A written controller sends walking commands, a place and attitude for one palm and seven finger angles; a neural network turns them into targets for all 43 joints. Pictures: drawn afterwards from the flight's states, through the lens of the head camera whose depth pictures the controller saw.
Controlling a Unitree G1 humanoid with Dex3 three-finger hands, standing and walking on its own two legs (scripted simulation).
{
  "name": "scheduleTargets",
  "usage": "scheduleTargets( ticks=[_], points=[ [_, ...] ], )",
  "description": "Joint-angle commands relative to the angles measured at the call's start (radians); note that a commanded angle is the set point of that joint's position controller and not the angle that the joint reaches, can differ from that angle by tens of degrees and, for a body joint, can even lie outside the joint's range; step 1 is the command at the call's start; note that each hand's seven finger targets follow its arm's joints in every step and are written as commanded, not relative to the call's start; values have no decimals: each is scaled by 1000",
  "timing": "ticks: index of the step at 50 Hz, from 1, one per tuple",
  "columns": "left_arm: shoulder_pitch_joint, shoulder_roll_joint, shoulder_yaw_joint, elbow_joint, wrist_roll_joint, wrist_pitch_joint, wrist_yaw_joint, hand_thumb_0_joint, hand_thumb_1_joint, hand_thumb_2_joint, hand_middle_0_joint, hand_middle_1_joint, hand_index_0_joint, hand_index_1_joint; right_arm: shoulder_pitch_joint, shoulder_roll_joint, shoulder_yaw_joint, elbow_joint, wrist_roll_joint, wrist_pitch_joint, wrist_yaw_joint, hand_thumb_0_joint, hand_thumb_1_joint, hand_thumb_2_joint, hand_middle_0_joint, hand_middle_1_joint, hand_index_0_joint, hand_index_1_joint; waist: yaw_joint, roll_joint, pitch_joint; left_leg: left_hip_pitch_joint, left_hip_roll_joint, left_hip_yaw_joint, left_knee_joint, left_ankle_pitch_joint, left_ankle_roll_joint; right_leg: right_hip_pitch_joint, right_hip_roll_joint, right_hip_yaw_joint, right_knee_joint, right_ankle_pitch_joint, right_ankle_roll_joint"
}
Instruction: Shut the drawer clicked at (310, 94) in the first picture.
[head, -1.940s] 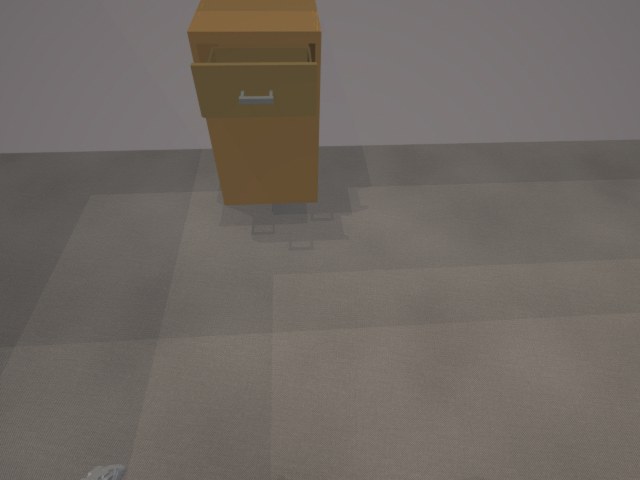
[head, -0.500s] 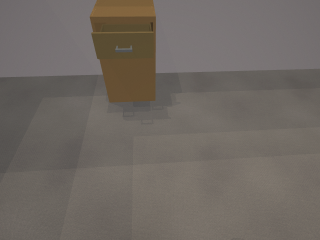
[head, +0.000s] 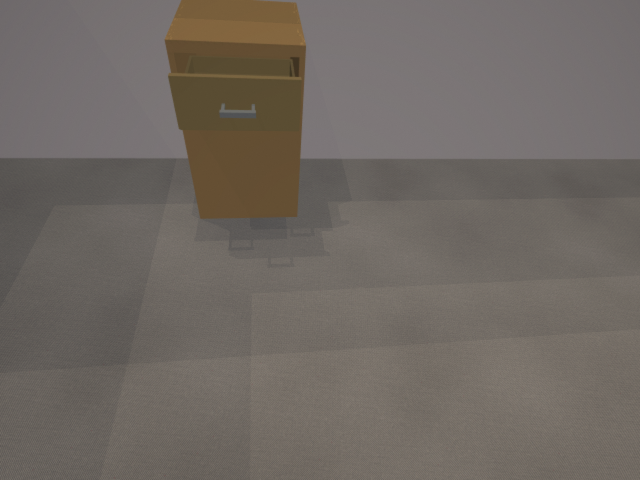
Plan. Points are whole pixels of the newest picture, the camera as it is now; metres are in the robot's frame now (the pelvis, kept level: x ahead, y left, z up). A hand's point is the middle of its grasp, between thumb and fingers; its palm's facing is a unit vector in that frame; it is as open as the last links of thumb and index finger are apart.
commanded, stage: walk to a spot facing it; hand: left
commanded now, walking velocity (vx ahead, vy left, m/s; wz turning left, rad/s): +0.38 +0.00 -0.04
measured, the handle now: (238, 110) +1.14 +0.29 -0.13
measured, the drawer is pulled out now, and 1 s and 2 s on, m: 0.16 0.16 0.16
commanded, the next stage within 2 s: take the last steps up to it in 0.72 s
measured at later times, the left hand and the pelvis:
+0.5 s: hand (240, 381) +0.31 +0.14 -0.17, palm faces +0.03 -0.98 -0.19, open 7.3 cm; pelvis +0.22 -0.04 -0.01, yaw +1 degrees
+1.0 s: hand (213, 353) +0.36 +0.20 -0.18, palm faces +0.14 -0.98 -0.14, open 7.4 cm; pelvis +0.42 +0.03 +0.00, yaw +3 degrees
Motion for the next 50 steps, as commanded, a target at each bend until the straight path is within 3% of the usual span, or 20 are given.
scheduleTargets(
  ticks=[1, 7, 11, 15, 16, 17, 18, 20, 21, 24, 26, 32, 37, 38, 40, 41, 42, 43, 46, 50],
  points=[
    [-167, 55, 22, -129, 0, -64, -9, 0, 900, 900, -200, -300, -200, -300, 162, -131, -21, 23, 4, -34, -27, 0, -900, -900, 200, 300, 200, 300, -30, 103, 161, 188, 306, -318, -303, 436, 141, -417, -76, 10, 208, 98, 15],
    [-262, -3, 14, -166, -8, -48, -21, 0, 900, 900, -200, -300, -200, -300, 215, -70, -13, 69, 8, -47, -38, 0, -900, -900, 200, 300, 200, 300, -20, 173, 191, 158, 205, -106, -334, 608, 85, -384, -61, -94, -6, 268, 27],
    [-331, -11, 14, -183, -15, -58, -19, 0, 900, 900, -200, -300, -200, -300, 235, -83, -20, 95, 4, -40, -39, 0, -900, -900, 200, 300, 200, 300, -31, 186, 187, 154, 215, -53, -304, 774, 88, -215, -8, -147, -233, 288, -7],
    [-85, 44, 40, -114, -2, -71, -4, 0, 900, 900, -200, -300, -200, -300, 199, -115, -33, 93, 7, -31, -38, 0, -900, -900, 200, 300, 200, 300, 86, 170, 59, 129, 217, -17, 33, 1018, 59, 121, 53, -162, -330, 284, -62],
    [65, 91, 57, -73, 5, -83, 1, 0, 900, 900, -200, -300, -200, -300, 174, -116, -34, 77, 11, -30, -32, 0, -900, -900, 200, 300, 200, 300, 160, 121, -22, -7, 190, -7, 253, 867, 29, 357, 10, -103, -375, 322, -86],
    [171, 194, 83, -53, 11, -94, 16, 0, 900, 900, -200, -300, -200, -300, 222, -57, -28, 57, 24, -32, -19, 0, -900, -900, 200, 300, 200, 300, 179, -81, -152, -266, 72, 21, 610, 353, -6, 590, -265, 246, -432, 288, -186],
    [188, 256, 94, -43, -10, -91, 23, 0, 900, 900, -200, -300, -200, -300, 238, -27, -26, 28, 28, -28, -21, 0, -900, -900, 200, 300, 200, 300, 132, -137, -232, -409, -17, -62, 951, -160, -16, 604, -479, 618, -582, 308, -274],
    [19, 177, 73, -78, -20, -87, 24, 0, 900, 900, -200, -300, -200, -300, 72, -38, -38, 3, 19, -23, -8, 0, -900, -900, 200, 300, 200, 300, 113, -27, 13, -462, 97, -125, 958, -10, 6, 297, -397, 441, -690, 115, -225],
    [-38, 128, 58, -88, -16, -91, 27, 0, 900, 900, -200, -300, -200, -300, 51, -21, -37, -10, 12, -14, -8, 0, -900, -900, 200, 300, 200, 300, 60, 37, 66, -454, 126, -142, 920, 25, 0, 165, -377, 364, -691, 132, -203],
    [-109, 51, 33, -95, -5, -104, 32, 0, 900, 900, -200, -300, -200, -300, 102, 24, -33, 3, -5, 28, -2, 0, -900, -900, 200, 300, 200, 300, -24, 11, 116, -370, 153, -124, 788, 72, -26, -41, -296, 132, -738, 173, -141],
    [-107, 43, 29, -91, -4, -105, 29, 0, 900, 900, -200, -300, -200, -300, 88, 22, -38, -13, -6, 45, 5, 0, -900, -900, 200, 300, 200, 300, -41, -56, 134, -365, 157, -95, 690, 123, -47, -97, -257, 46, -774, 152, -121],
    [-19, 68, 32, -69, -7, -115, 24, 0, 900, 900, -200, -300, -200, -300, -136, 2, -43, -107, -4, 36, 35, 0, -900, -900, 200, 300, 200, 300, 7, -39, 174, -420, 150, -36, 352, 249, -68, 25, -230, -18, -784, 213, -120],
    [50, 107, 39, -51, -1, -108, 27, 0, 900, 900, -200, -300, -200, -300, -242, -21, -39, -152, -2, 16, 44, 0, -900, -900, 200, 300, 200, 300, 43, -12, 155, -362, 100, 9, 173, 174, -31, 191, -263, -19, -696, 377, -119],
    [63, 109, 41, -47, 0, -105, 27, 0, 900, 900, -200, -300, -200, -300, -228, -28, -40, -151, -3, 12, 41, 0, -900, -900, 200, 300, 200, 300, 38, -5, 144, -317, 86, 21, 138, 156, -20, 206, -263, -27, -652, 431, -117],
    [57, 100, 40, -43, -7, -101, 29, 0, 900, 900, -200, -300, -200, -300, -46, -74, -51, -93, -12, -1, 27, 0, -900, -900, 200, 300, 200, 300, -46, 60, 35, -30, 41, 33, 2, 209, 4, 171, -194, -109, -357, 611, -75],
    [86, 60, 34, -53, -16, -100, 24, 0, 900, 900, -200, -300, -200, -300, 96, -169, -71, -61, -23, -10, 14, 0, -900, -900, 200, 300, 200, 300, -89, 220, -97, 223, 217, -195, -53, 351, 71, 2, -97, -171, -84, 416, -13],
    [85, 14, 18, -79, -25, -103, 18, 0, 900, 900, -200, -300, -200, -300, 179, -255, -85, -41, -9, -7, 0, 0, -900, -900, 200, 300, 200, 300, -91, 384, -169, 380, 444, -483, -126, 658, 185, -228, 13, -155, 214, -145, 25],
    [40, 53, 24, -101, -19, -99, 25, 0, 900, 900, -200, -300, -200, -300, 181, -254, -79, -41, 5, 4, -9, 0, -900, -900, 200, 300, 200, 300, -93, 254, -163, 363, 469, -483, -130, 702, 228, -263, -23, -54, 336, -167, 6],
    [-26, 25, 33, -81, -10, -84, 16, 0, 900, 900, -200, -300, -200, -300, -19, -127, -50, -71, 4, -14, -17, 0, -900, -900, 200, 300, 200, 300, -25, 128, 8, 70, 353, -275, -218, 528, 158, -268, -105, -3, 352, 37, 23],
    [38, -26, 32, -56, 1, -47, 11, 0, 900, 900, -200, -300, -200, -300, -56, -68, -44, -66, 6, -24, -18, 0, -900, -900, 200, 300, 200, 300, 33, 142, 42, -89, 258, -127, -294, 405, 119, -162, -113, -31, 195, 145, 48]
  ],
)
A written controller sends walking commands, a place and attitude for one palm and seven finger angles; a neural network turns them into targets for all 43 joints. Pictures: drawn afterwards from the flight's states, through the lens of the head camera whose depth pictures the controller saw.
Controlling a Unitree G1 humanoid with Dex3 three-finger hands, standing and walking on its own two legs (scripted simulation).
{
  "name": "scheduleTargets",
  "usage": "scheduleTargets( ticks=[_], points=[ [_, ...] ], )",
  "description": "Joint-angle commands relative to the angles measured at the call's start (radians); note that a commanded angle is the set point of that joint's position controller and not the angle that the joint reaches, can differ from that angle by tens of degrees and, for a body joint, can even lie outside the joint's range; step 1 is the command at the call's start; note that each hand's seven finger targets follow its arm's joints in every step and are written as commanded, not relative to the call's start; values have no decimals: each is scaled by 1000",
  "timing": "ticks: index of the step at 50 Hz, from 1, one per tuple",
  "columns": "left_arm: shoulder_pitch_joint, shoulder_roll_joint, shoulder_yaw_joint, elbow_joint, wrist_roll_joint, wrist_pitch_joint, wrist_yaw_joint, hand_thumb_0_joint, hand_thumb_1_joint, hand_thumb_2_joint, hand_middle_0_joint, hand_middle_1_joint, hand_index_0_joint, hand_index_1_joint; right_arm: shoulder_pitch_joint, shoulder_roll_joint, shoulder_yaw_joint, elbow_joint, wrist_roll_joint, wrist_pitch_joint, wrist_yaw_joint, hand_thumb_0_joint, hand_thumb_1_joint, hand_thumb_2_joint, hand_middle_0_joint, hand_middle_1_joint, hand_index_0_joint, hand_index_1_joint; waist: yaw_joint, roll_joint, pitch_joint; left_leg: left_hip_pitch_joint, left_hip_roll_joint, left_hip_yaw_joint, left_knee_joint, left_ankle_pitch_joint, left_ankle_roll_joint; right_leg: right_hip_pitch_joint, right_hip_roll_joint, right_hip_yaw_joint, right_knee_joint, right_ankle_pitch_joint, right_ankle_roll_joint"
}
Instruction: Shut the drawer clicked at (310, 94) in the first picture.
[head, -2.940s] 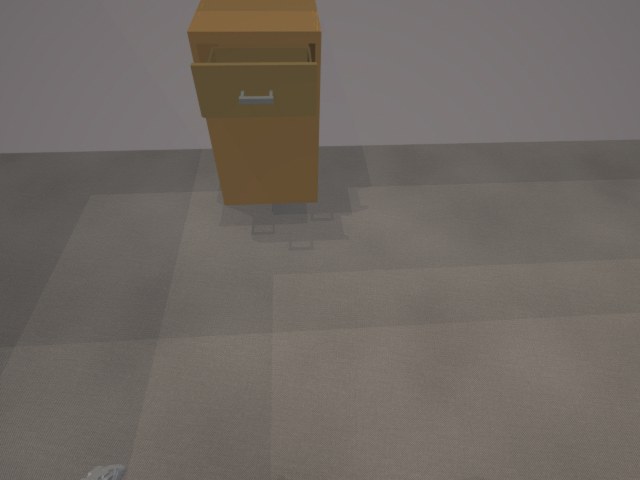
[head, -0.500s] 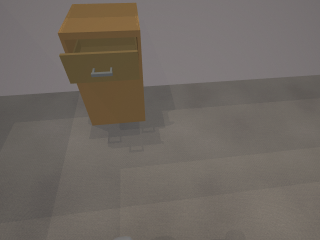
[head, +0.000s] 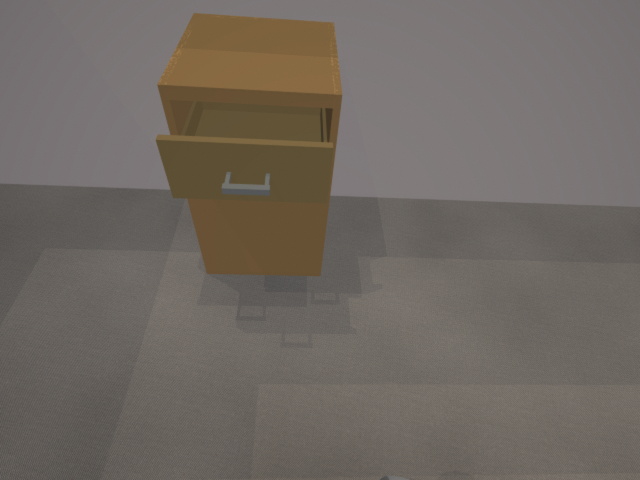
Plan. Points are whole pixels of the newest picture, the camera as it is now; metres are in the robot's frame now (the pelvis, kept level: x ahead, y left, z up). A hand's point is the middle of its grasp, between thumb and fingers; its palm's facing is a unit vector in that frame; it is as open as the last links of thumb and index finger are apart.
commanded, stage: take the last steps up to it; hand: left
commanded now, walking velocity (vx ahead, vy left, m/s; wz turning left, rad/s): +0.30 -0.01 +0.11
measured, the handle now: (247, 183) +0.73 +0.22 -0.13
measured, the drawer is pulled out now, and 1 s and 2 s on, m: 0.16 0.16 0.16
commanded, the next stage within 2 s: come to a stop and stand still in 0.82 s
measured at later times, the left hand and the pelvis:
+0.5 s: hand (238, 461) +0.17 +0.12 -0.15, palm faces +0.14 -0.96 -0.25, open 7.2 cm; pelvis +0.15 -0.07 +0.01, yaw +4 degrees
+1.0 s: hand (234, 427) +0.22 +0.14 -0.18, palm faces +0.17 -0.97 -0.14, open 7.4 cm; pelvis +0.30 -0.01 +0.00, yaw +3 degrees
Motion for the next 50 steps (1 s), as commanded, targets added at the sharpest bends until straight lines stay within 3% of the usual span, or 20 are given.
scheduleTargets(
  ticks=[1, 11, 13, 15, 16, 17, 18, 20, 22, 25, 32, 37, 39, 40, 41, 42, 43, 44, 46, 50],
  points=[
    [47, 5, 2, -55, 5, 1, -6, 0, 900, 900, -200, -300, -200, -300, 128, -99, -2, 24, -3, 0, 3, 0, -900, -900, 200, 300, 200, 300, -4, 145, -18, 29, 228, -200, -305, 185, 106, -56, -47, 22, -98, 102, 20],
    [-188, 27, 8, -148, 3, -3, -13, 0, 900, 900, -200, -300, -200, -300, 218, -138, -24, 65, -18, 21, 11, 0, -900, -900, 200, 300, 200, 300, -54, 126, 57, 79, 251, -275, -328, -83, 135, -25, -23, -16, -495, 82, 19],
    [-160, 39, 13, -144, 3, -10, -13, 0, 900, 900, -200, -300, -200, -300, 205, -136, -26, 67, -17, 26, 12, 0, -900, -900, 200, 300, 200, 300, -32, 91, 42, 28, 241, -269, -271, -115, 116, 95, 4, -27, -576, 107, 12],
    [-26, 62, 22, -99, 6, -21, -8, 0, 900, 900, -200, -300, -200, -300, 181, -113, -20, 65, -13, 30, 13, 0, -900, -900, 200, 300, 200, 300, 28, 12, -6, -71, 157, -197, -92, -182, 53, 332, 20, -23, -722, 142, -3],
    [74, 130, 34, -70, 12, -33, -1, 0, 900, 900, -200, -300, -200, -300, 180, -74, -11, 52, -6, 29, 19, 0, -900, -900, 200, 300, 200, 300, 68, -127, -51, -209, 63, -94, 148, -226, 10, 482, -127, 167, -809, -9, -53],
    [172, 231, 52, -55, 7, -37, 6, 0, 900, 900, -200, -300, -200, -300, 164, -40, 1, 16, -4, 29, 28, 0, -900, -900, 200, 300, 200, 300, 91, -332, -70, -399, -33, -36, 427, -376, -21, 575, -326, 489, -968, -92, -146],
    [189, 226, 48, -58, -7, -34, 15, 0, 900, 900, -200, -300, -200, -300, 123, -93, -9, 1, -13, 37, 30, 0, -900, -900, 200, 300, 200, 300, 92, -207, -44, -422, 1, -127, 584, -354, -15, 502, -367, 547, -1031, -153, -189],
    [52, 150, 37, -82, -8, -43, 18, 0, 900, 900, -200, -300, -200, -300, 103, -73, -18, 13, -14, 37, 36, 0, -900, -900, 200, 300, 200, 300, 37, -121, 21, -421, 62, -169, 670, -186, -13, 371, -309, 420, -1043, -152, -172],
    [-3, 80, 15, -97, -8, -53, 20, 0, 900, 900, -200, -300, -200, -300, 133, -46, -15, 38, -17, 49, 39, 0, -900, -900, 200, 300, 200, 300, -11, -34, 41, -352, 86, -173, 648, -73, -32, 273, -238, 233, -1038, 42, -141],
    [29, 52, 4, -80, -5, -65, 20, 0, 900, 900, -200, -300, -200, -300, 156, -20, -13, 45, -19, 65, 41, 0, -900, -900, 200, 300, 200, 300, -37, -37, 57, -330, 80, -145, 596, -8, -55, 245, -187, 103, -1034, 256, -132],
    [142, 66, -8, -21, -6, -75, 22, 0, 900, 900, -200, -300, -200, -300, -27, -35, -3, -22, -15, 64, 51, 0, -900, -900, 200, 300, 200, 300, 3, -42, 52, -373, 72, -106, 361, 34, -66, 385, -181, 65, -994, 545, -156],
    [167, 82, -3, 3, -1, -61, 27, 0, 900, 900, -200, -300, -200, -300, -105, -37, 8, -53, -11, 51, 53, 0, -900, -900, 200, 300, 200, 300, 20, -72, 45, -252, 34, -75, 186, -8, -37, 416, -185, 52, -926, 660, -151],
    [147, 88, 2, 4, -1, -56, 28, 0, 900, 900, -200, -300, -200, -300, -51, -52, 8, -40, -11, 44, 44, 0, -900, -900, 200, 300, 200, 300, -9, -71, 28, -129, 5, -63, 108, -15, -15, 395, -174, 31, -838, 728, -141],
    [135, 89, 1, 5, -4, -53, 29, 0, 900, 900, -200, -300, -200, -300, 35, -63, 6, -13, -14, 39, 36, 0, -900, -900, 200, 300, 200, 300, -50, -51, -15, -9, -23, -48, 28, 38, -7, 378, -140, -1, -730, 757, -118],
    [134, 77, -2, 4, -8, -51, 27, 0, 900, 900, -200, -300, -200, -300, 146, -101, -1, 20, -19, 31, 28, 0, -900, -900, 200, 300, 200, 300, -92, -5, -84, 177, 1, -76, -34, 142, 9, 311, -101, -22, -554, 690, -88],
    [162, 35, -8, -7, -19, -50, 23, 0, 900, 900, -200, -300, -200, -300, 250, -196, -21, 37, -28, 22, 15, 0, -900, -900, 200, 300, 200, 300, -119, 164, -185, 393, 216, -318, -48, 359, 87, 105, 6, -85, -317, 316, -39],
    [170, 2, -21, -32, -20, -48, 22, 0, 900, 900, -200, -300, -200, -300, 308, -263, -31, 43, -10, 30, 7, 0, -900, -900, 200, 300, 200, 300, -109, 299, -231, 479, 398, -546, -117, 552, 190, -67, 80, -53, -61, -227, -18],
    [143, 32, -8, -38, -11, -40, 30, 0, 900, 900, -200, -300, -200, -300, 257, -245, -26, 30, -1, 42, 4, 0, -900, -900, 200, 300, 200, 300, -93, 186, -177, 376, 409, -504, -155, 443, 222, -91, 41, 16, 35, -244, -37],
    [72, 12, -5, -28, -6, -27, 21, 0, 900, 900, -200, -300, -200, -300, 109, -141, -1, 5, -1, 33, -1, 0, -900, -900, 200, 300, 200, 300, -47, 146, -19, 125, 312, -388, -243, 255, 163, -89, -12, 51, 36, -91, -26],
    [133, -38, -19, 10, -15, 14, 32, 0, 900, 900, -200, -300, -200, -300, 24, -69, 29, -1, -1, 21, -15, 0, -900, -900, 200, 300, 200, 300, 26, 93, -40, -8, 234, -188, -227, 680, 102, 112, -19, 67, -208, 33, 25]
  ],
)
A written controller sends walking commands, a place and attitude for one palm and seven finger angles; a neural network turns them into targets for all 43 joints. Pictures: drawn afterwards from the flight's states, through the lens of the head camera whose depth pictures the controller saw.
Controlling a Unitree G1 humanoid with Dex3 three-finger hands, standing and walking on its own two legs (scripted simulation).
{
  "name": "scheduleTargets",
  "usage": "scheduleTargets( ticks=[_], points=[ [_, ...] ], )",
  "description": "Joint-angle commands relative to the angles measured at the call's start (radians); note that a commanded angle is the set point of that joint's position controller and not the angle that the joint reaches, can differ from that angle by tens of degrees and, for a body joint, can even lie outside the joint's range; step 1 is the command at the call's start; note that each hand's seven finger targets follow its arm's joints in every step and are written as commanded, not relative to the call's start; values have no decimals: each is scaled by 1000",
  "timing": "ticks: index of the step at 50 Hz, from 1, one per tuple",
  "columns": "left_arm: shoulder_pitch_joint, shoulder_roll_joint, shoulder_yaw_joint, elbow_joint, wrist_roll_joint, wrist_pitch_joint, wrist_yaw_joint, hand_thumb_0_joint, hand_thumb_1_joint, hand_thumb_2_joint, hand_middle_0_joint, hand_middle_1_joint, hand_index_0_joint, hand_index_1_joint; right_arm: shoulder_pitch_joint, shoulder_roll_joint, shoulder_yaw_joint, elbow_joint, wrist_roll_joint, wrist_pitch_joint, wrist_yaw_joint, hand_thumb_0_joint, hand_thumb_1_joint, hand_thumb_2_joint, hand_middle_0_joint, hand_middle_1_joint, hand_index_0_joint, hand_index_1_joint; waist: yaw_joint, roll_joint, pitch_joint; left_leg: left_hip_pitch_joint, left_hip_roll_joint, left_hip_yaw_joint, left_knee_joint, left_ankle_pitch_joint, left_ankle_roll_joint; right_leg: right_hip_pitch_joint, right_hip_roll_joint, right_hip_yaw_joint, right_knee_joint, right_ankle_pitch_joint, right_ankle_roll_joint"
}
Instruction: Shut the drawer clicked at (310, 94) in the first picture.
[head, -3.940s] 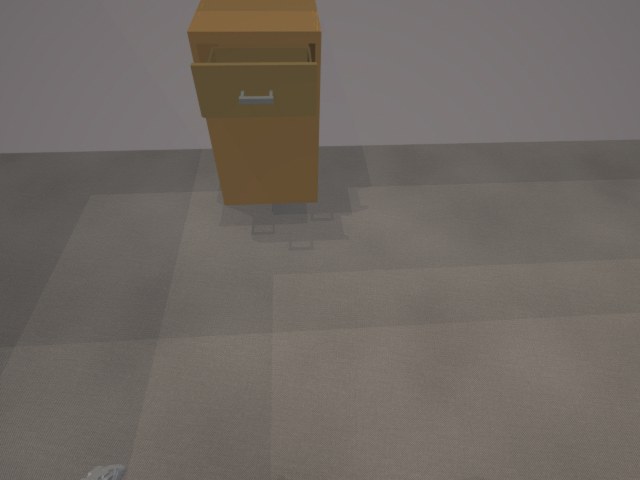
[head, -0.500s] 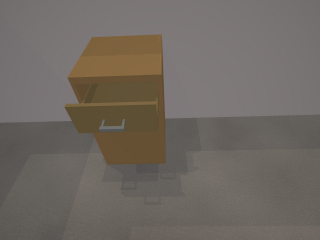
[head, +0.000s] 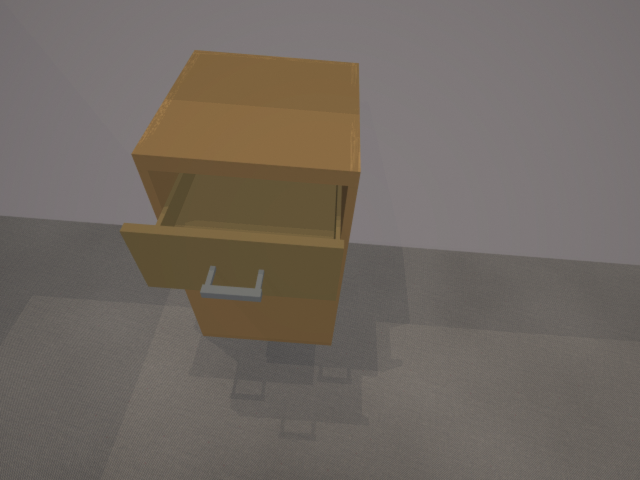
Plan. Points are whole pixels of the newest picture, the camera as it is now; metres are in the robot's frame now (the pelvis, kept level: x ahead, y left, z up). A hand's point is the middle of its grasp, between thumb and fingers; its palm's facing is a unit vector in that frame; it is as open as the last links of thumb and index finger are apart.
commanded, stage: come to a stop and stand still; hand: left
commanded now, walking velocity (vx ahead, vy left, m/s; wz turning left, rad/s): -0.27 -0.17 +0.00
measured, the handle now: (234, 283) +0.45 +0.20 -0.13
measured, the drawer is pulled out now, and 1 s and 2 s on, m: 0.16 0.16 0.16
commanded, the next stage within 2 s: look again from close up in 1.12 s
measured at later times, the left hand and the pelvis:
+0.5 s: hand out of the picture +0.07 +0.13 -0.14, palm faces +0.04 -0.95 -0.29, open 7.4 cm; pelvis +0.00 -0.06 +0.01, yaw +1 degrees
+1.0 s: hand out of the picture -0.08 +0.17 -0.17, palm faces +0.10 -0.98 -0.18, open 7.4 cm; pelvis -0.05 -0.02 +0.01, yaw +1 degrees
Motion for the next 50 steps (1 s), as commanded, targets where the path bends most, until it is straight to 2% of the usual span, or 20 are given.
scheduleTargets(
  ticks=[1, 9, 12, 14, 15, 16, 17, 18, 19, 21, 25, 31, 34, 38, 41, 42, 44, 45, 47, 50],
  points=[
    [108, 4, -7, -16, -8, 21, 15, 0, 900, 900, -200, -300, -200, -300, 81, -96, 10, 11, -12, 8, -11, 0, -900, -900, 200, 300, 200, 300, 2, 101, -64, 4, 278, -163, -210, 704, 98, 66, -25, 45, -157, 89, 36],
    [-75, 97, 12, -120, 0, 58, 16, 0, 900, 900, -200, -300, -200, -300, 98, -179, -24, 20, -21, 61, -16, 0, -900, -900, 200, 300, 200, 300, -40, 189, -27, 71, 312, -215, -158, 692, 111, 44, 16, 27, -308, 39, 26],
    [-93, 109, 19, -144, -4, 55, 16, 0, 900, 900, -200, -300, -200, -300, 94, -197, -35, 17, -25, 73, -12, 0, -900, -900, 200, 300, 200, 300, -34, 208, -50, 96, 305, -224, -119, 637, 97, 75, 22, 28, -399, 68, 16],
    [-75, 116, 20, -143, -4, 43, 16, 0, 900, 900, -200, -300, -200, -300, 88, -192, -36, 18, -21, 76, -5, 0, -900, -900, 200, 300, 200, 300, -13, 180, -73, 73, 264, -202, -65, 516, 54, 160, 21, 22, -559, 209, 15],
    [-70, 138, 20, -144, -2, 31, 17, 0, 900, 900, -200, -300, -200, -300, 96, -173, -34, 16, -16, 78, 1, 0, -900, -900, 200, 300, 200, 300, -14, 110, -94, 61, 207, -172, -11, 381, 6, 205, -1, 52, -669, 363, 13],
    [-81, 193, 26, -148, 4, 20, 23, 0, 900, 900, -200, -300, -200, -300, 118, -129, -29, 10, -7, 78, 7, 0, -900, -900, 200, 300, 200, 300, -31, -43, -125, -13, 114, -99, 88, 148, -54, 264, -131, 212, -693, 627, -28],
    [-95, 240, 31, -151, 3, 13, 22, 0, 900, 900, -200, -300, -200, -300, 126, -98, -25, 0, -7, 86, 11, 0, -900, -900, 200, 300, 200, 300, -39, -155, -106, -90, 28, -60, 176, -222, -90, 271, -268, 286, -703, 906, -111],
    [-78, 251, 29, -156, 2, 13, 21, 0, 900, 900, -200, -300, -200, -300, 117, -106, -30, -8, -9, 101, 8, 0, -900, -900, 200, 300, 200, 300, -20, -124, -127, -89, 22, -112, 302, -363, -92, 261, -326, 294, -705, 1047, -175],
    [-94, 234, 33, -151, 0, 11, 25, 0, 900, 900, -200, -300, -200, -300, 111, -114, -31, -2, -12, 115, 4, 0, -900, -900, 200, 300, 200, 300, -27, -163, -134, -106, 31, -162, 392, -368, -92, 247, -305, 278, -705, 1047, -186],
    [-157, 213, 28, -169, -4, 12, 27, 0, 900, 900, -200, -300, -200, -300, 126, -122, -36, 21, -11, 123, 6, 0, -900, -900, 200, 300, 200, 300, -46, -104, -104, -151, 30, -187, 525, -275, -104, 246, -255, 221, -704, 941, -181],
    [-145, 221, 40, -181, -5, 9, 26, 0, 900, 900, -200, -300, -200, -300, 128, -145, -42, 19, -17, 132, 23, 0, -900, -900, 200, 300, 200, 300, -28, -80, -57, -212, 32, -199, 596, -164, -125, 228, -237, 218, -772, 626, -156],
    [-112, 218, 51, -182, 4, 14, 20, 0, 900, 900, -200, -300, -200, -300, 123, -152, -40, 6, -25, 127, 36, 0, -900, -900, 200, 300, 200, 300, -5, -120, -22, -201, 48, -187, 471, -131, -123, 187, -223, 285, -889, 72, -137],
    [-93, 223, 53, -174, 12, 14, 11, 0, 900, 900, -200, -300, -200, -300, 130, -141, -32, 6, -25, 118, 38, 0, -900, -900, 200, 300, 200, 300, 2, -140, -43, -130, 37, -145, 318, -191, -114, 184, -204, 295, -936, -56, -133],
    [-98, 232, 55, -149, 15, 16, 6, 0, 900, 900, -200, -300, -200, -300, 182, -110, -19, 19, -19, 94, 35, 0, -900, -900, 200, 300, 200, 300, -12, -149, -55, 12, 8, -102, 114, -224, -89, 127, -179, 280, -961, -107, -129],
    [-128, 209, 47, -126, 3, 28, 2, 0, 900, 900, -200, -300, -200, -300, 335, -90, -5, 80, -19, 75, 22, 0, -900, -900, 200, 300, 200, 300, -80, -111, -60, 240, -20, -62, -133, -100, -66, -9, -86, 187, -898, -177, -50],
    [-117, 174, 37, -118, -4, 30, -1, 0, 900, 900, -200, -300, -200, -300, 348, -107, -4, 87, -21, 68, 13, 0, -900, -900, 200, 300, 200, 300, -82, -35, -38, 253, 23, -113, -204, -136, -57, -51, -47, 159, -809, -170, -33],
    [-107, 71, 16, -134, -8, 31, -9, 0, 900, 900, -200, -300, -200, -300, 312, -231, -22, 48, -34, 62, 0, 0, -900, -900, 200, 300, 200, 300, -80, 304, 84, 94, 355, -540, -447, -521, 45, -213, 87, -17, -405, -37, 4],
    [-140, 81, 20, -145, 2, 31, -11, 0, 900, 900, -200, -300, -200, -300, 270, -241, -16, 26, -35, 66, -6, 0, -900, -900, 200, 300, 200, 300, -75, 220, 171, -62, 393, -568, -483, -529, 81, -207, 59, 55, -289, 6, -2],
    [-80, 96, 30, -92, 18, 35, -21, 0, 900, 900, -200, -300, -200, -300, 169, -174, 7, 30, -29, 52, -7, 0, -900, -900, 200, 300, 200, 300, -18, 222, 140, -79, 270, -413, -443, -371, 24, -160, 53, 89, -179, 118, 2],
    [-40, 99, 26, -67, 10, 25, -28, 0, 900, 900, -200, -300, -200, -300, 227, -141, 18, 49, -19, 32, -15, 0, -900, -900, 200, 300, 200, 300, -30, 185, 106, 20, 219, -316, -385, -135, 29, -195, 56, 75, -99, 187, 18]
  ],
)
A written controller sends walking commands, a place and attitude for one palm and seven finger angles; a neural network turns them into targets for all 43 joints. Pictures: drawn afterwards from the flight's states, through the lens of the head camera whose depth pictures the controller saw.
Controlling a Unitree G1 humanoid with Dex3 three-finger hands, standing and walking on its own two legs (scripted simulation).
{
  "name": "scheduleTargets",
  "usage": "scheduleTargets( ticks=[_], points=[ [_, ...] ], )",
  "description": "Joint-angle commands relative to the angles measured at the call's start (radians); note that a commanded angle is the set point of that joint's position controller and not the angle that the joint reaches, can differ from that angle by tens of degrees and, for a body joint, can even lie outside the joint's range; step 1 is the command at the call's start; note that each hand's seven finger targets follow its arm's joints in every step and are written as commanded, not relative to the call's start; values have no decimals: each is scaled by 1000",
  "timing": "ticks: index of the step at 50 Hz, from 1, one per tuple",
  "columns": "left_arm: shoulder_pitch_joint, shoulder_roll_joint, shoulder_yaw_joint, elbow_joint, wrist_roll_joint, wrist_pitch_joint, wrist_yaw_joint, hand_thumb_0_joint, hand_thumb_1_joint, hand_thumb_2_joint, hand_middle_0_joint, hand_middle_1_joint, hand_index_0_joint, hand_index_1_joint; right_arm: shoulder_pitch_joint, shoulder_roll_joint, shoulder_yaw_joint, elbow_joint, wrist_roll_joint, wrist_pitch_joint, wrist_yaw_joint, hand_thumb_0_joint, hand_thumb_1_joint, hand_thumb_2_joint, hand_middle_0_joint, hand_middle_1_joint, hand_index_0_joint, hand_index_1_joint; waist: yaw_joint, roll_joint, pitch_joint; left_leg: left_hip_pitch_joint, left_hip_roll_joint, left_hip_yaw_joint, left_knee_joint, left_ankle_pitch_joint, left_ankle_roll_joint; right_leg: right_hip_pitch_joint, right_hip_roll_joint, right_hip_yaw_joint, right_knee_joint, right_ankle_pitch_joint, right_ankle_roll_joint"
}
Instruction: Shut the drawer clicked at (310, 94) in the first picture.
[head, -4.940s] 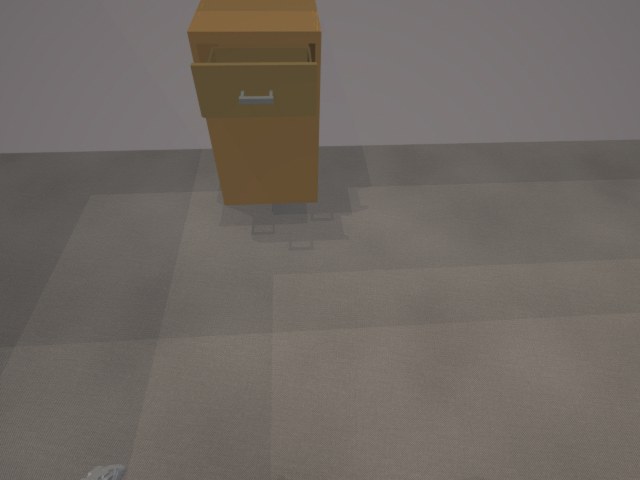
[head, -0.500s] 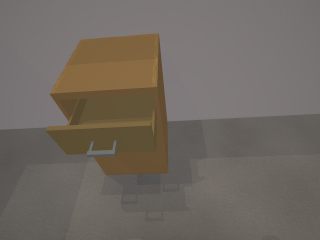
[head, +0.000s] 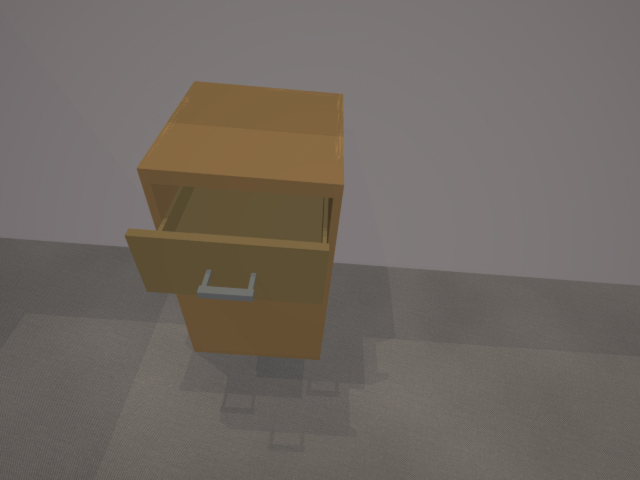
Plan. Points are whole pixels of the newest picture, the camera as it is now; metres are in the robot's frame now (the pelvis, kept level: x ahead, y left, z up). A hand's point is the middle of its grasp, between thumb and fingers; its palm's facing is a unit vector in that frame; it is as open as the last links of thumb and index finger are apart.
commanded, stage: come to a stop and stand still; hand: left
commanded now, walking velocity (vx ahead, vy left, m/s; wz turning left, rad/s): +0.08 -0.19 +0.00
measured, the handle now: (228, 285) +0.50 +0.21 -0.14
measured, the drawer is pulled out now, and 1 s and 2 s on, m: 0.16 0.16 0.16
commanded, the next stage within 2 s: look again from close up in 0.12 s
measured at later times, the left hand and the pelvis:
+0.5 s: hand out of the picture +0.07 +0.14 -0.19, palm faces +0.02 -0.97 -0.25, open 7.2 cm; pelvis +0.03 -0.04 -0.02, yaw +0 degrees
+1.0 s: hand out of the picture +0.01 +0.13 -0.18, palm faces +0.08 -0.97 -0.21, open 7.4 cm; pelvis +0.03 -0.04 -0.01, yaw +2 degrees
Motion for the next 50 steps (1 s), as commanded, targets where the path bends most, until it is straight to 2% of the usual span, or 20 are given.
scheduleTargets(
  ticks=[1, 5, 9, 10, 11, 12, 13, 14, 15, 16, 17, 18, 20, 21, 23, 27, 40, 43, 47, 50],
  points=[
    [-10, 27, -5, -43, -3, -36, -8, 0, 900, 900, -200, -300, -200, -300, 34, -134, -13, -21, 8, -39, -22, 0, -900, -900, 200, 300, 200, 300, 2, 172, 208, -99, 212, -175, -212, -11, 94, -144, -24, 21, 157, 54, 21],
    [-63, 16, -16, -62, -10, -34, 0, 0, 900, 900, -200, -300, -200, -300, 116, -121, -14, 18, 3, -46, -35, 0, -900, -900, 200, 300, 200, 300, -24, 162, 163, 17, 260, -162, -105, 455, 137, -136, -47, 8, 72, -6, 31],
    [-103, -22, -31, -67, -24, -44, 6, 0, 900, 900, -200, -300, -200, -300, 117, -121, -16, 44, -4, -36, -34, 0, -900, -900, 200, 300, 200, 300, -39, 216, 134, -5, 238, -140, -19, 593, 142, 47, -24, -42, -168, -81, 13],
    [-81, -21, -30, -61, -26, -48, 8, 0, 900, 900, -200, -300, -200, -300, 108, -120, -21, 48, -1, -33, -33, 0, -900, -900, 200, 300, 200, 300, -27, 220, 125, -18, 232, -137, 3, 565, 132, 97, -20, -47, -236, -40, 9],
    [40, 21, -47, 29, -13, -71, 46, 0, 900, 900, -200, -300, -200, -300, -29, -169, -25, 4, 14, -50, -8, 0, -900, -900, 200, 300, 200, 300, 51, 240, 96, -203, 214, -36, 226, 470, 48, 249, -110, 36, -261, 184, -48],
    [125, 71, -34, 6, -13, -81, 37, 0, 900, 900, -200, -300, -200, -300, -45, -52, -9, -61, 8, -48, -2, 0, -900, -900, 200, 300, 200, 300, 71, 1, 114, -308, 64, 0, 278, 6, 11, 257, -134, 168, -396, 231, -59],
    [93, 97, -32, 5, -17, -92, 31, 0, 900, 900, -200, -300, -200, -300, 0, -12, 3, -64, 2, -37, 0, 0, -900, -900, 200, 300, 200, 300, 28, -113, 63, -296, 23, 20, 352, -201, 3, 296, -253, 254, -470, 318, -98],
    [55, 90, -42, -9, -11, -100, 35, 0, 900, 900, -200, -300, -200, -300, 55, -2, 6, -52, 4, -34, 2, 0, -900, -900, 200, 300, 200, 300, -1, -133, 19, -273, 23, 17, 409, -267, -2, 291, -288, 242, -486, 334, -152],
    [20, 87, -44, -34, -4, -95, 36, 0, 900, 900, -200, -300, -200, -300, 77, 15, 6, -53, 8, -36, 8, 0, -900, -900, 200, 300, 200, 300, -23, -28, 0, -224, 3, 31, 364, -247, -8, 283, -240, 173, -438, 418, -159],
    [-2, 77, -36, -27, -6, -102, 43, 0, 900, 900, -200, -300, -200, -300, 92, 8, 7, -31, 11, -36, 9, 0, -900, -900, 200, 300, 200, 300, -45, -110, -63, -217, 13, 20, 274, -161, -16, 387, -186, 124, -328, 725, -143],
    [-10, 61, -39, -14, -20, -106, 49, 0, 900, 900, -200, -300, -200, -300, 121, -26, 5, -8, 17, -40, 5, 0, -900, -900, 200, 300, 200, 300, -50, -184, -119, -174, 39, -6, 180, -19, -12, 438, -178, 95, -259, 806, -117],
    [-28, 41, -47, -19, -29, -99, 51, 0, 900, 900, -200, -300, -200, -300, 132, -46, -1, 1, 16, -42, 2, 0, -900, -900, 200, 300, 200, 300, -48, -158, -101, -133, 53, -27, 149, 130, -4, 414, -141, 45, -231, 726, -94],
    [-46, 16, -52, -36, -27, -81, 47, 0, 900, 900, -200, -300, -200, -300, 82, -77, 0, 5, 12, -42, -3, 0, -900, -900, 200, 300, 200, 300, -24, 164, 26, -117, 109, -67, 143, 395, 9, 280, -90, 39, -238, 391, -59],
    [-50, 27, -51, -35, -28, -78, 44, 0, 900, 900, -200, -300, -200, -300, 56, -69, 4, 4, 9, -37, -10, 0, -900, -900, 200, 300, 200, 300, -18, 231, 91, -135, 113, -68, 134, 427, 11, 259, -80, 35, -252, 331, -58],
    [-34, 35, -50, -21, -25, -81, 39, 0, 900, 900, -200, -300, -200, -300, 43, -58, 6, -6, 9, -27, -14, 0, -900, -900, 200, 300, 200, 300, -17, 150, 149, -154, 98, -60, 142, 339, 7, 236, -89, 50, -300, 372, -62],
    [-47, 50, -48, -29, -25, -79, 35, 0, 900, 900, -200, -300, -200, -300, 44, -77, 3, -7, 12, -17, -11, 0, -900, -900, 200, 300, 200, 300, -33, -8, 128, -126, 70, -44, 113, 110, -4, 255, -114, 72, -354, 399, -65],
    [-40, 64, -42, -46, -26, -78, 28, 0, 900, 900, -200, -300, -200, -300, 16, -96, 11, 9, 11, -18, -5, 0, -900, -900, 200, 300, 200, 300, -19, 35, 119, -108, 63, -45, 57, 91, -3, 280, -108, 76, -422, 254, -61],
    [-22, 78, -35, -45, -21, -76, 26, 0, 900, 900, -200, -300, -200, -300, 28, -91, 11, 17, 9, -10, -1, 0, -900, -900, 200, 300, 200, 300, -8, -1, 134, -141, 35, -14, 91, -60, -3, 282, -134, 116, -470, 59, -83],
    [4, 109, -13, -61, -14, -71, 27, 0, 900, 900, -200, -300, -200, -300, 45, -82, 9, 11, 2, -4, 7, 0, -900, -900, 200, 300, 200, 300, 5, -75, 179, -206, 17, 23, 208, -153, 1, 230, -222, 247, -593, -227, -139],
    [-4, 102, -2, -77, -11, -67, 27, 0, 900, 900, -200, -300, -200, -300, 81, -71, 8, 17, -1, -9, 12, 0, -900, -900, 200, 300, 200, 300, -8, -41, 190, -168, 20, 26, 175, -134, 9, 166, -226, 227, -578, -274, -150]
  ],
)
